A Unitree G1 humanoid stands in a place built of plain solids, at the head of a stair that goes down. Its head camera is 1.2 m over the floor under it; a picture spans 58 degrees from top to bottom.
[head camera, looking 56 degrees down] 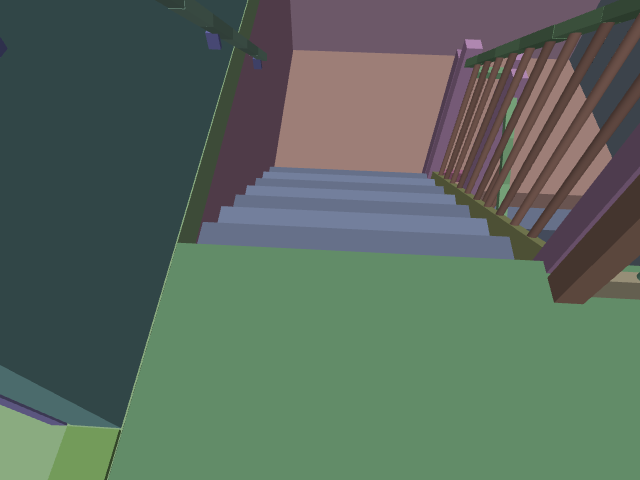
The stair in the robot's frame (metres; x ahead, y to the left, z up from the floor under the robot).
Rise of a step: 0.18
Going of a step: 0.22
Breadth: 1.20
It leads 3 degrees to the right of straight ahead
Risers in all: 8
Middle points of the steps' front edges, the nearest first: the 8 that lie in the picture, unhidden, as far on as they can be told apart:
0.76 -0.12 0.00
0.98 -0.13 -0.17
1.20 -0.15 -0.35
1.42 -0.16 -0.53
1.63 -0.17 -0.71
1.85 -0.19 -0.88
2.07 -0.20 -1.06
2.29 -0.21 -1.24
